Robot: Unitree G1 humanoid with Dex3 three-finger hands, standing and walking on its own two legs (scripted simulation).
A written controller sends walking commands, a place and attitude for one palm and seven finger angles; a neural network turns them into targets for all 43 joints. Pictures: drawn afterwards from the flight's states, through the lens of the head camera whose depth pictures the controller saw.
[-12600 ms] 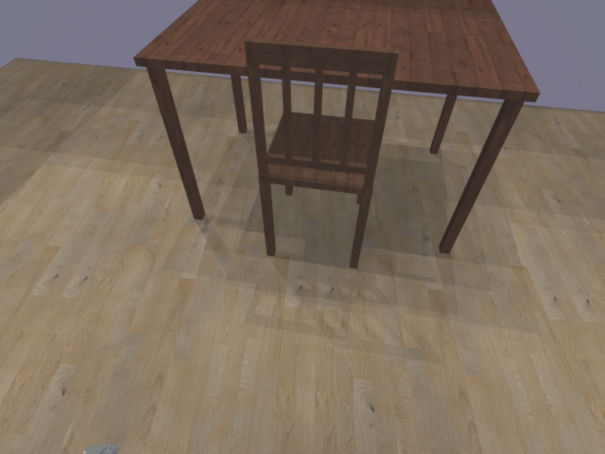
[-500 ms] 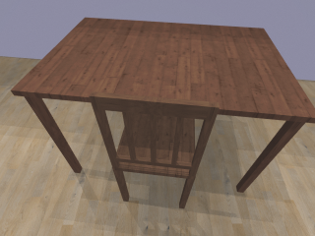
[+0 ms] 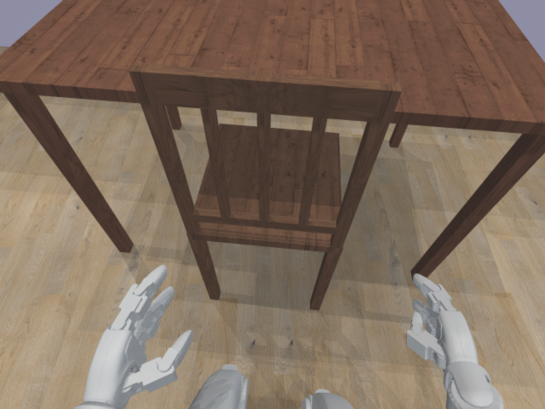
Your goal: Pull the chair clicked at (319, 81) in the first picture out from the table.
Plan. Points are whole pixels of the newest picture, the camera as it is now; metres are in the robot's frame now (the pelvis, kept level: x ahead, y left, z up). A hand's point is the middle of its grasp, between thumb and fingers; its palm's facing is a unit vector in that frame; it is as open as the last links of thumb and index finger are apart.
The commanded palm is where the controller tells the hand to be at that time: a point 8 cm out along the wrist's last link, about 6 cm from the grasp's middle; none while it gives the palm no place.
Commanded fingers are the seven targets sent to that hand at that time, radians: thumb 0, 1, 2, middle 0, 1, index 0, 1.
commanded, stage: raise the hand toward the chair's back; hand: left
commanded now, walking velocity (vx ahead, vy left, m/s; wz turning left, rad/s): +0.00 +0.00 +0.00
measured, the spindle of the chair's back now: (264, 173) +0.52 +0.06 +0.00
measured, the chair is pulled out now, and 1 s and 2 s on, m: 0.00 0.00 0.00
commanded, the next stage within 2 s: aim the fingers beside a spindle in 1.60 s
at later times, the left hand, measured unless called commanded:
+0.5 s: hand (129, 326) +0.21 +0.20 +0.05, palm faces -0.02 -1.00 -0.05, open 14.3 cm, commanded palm +0.19 +0.25 +0.05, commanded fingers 0.00 -0.29 0.39 -0.08 -0.11 -0.08 -0.11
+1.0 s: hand (90, 307) +0.23 +0.25 +0.06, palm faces +0.00 -1.00 -0.07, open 16.9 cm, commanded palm +0.21 +0.30 +0.06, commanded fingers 0.00 -0.50 0.30 -0.06 -0.08 -0.06 -0.08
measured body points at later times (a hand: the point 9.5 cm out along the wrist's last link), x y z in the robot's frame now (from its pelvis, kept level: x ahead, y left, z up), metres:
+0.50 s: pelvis -0.01 +0.03 +0.01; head +0.07 +0.04 +0.45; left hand +0.21 +0.25 +0.05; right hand +0.15 -0.23 -0.08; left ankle +0.05 +0.12 -0.64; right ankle -0.01 -0.08 -0.64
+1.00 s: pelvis +0.00 +0.05 +0.02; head +0.07 +0.07 +0.46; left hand +0.22 +0.30 +0.06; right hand +0.20 -0.17 -0.05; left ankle +0.05 +0.12 -0.64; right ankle -0.01 -0.08 -0.64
